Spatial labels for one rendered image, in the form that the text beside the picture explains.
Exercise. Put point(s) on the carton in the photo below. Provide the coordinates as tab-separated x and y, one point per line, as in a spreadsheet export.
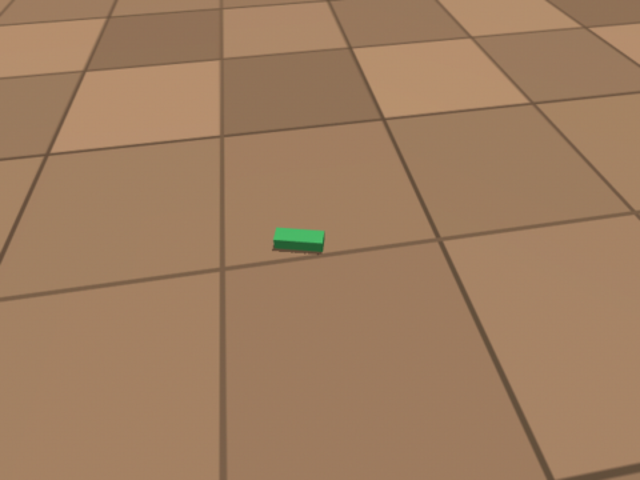
299	239

